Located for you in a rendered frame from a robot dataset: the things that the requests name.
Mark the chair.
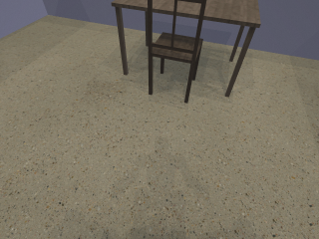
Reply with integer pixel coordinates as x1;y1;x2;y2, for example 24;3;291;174
148;0;207;104

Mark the table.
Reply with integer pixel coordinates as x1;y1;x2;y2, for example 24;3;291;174
111;0;261;98

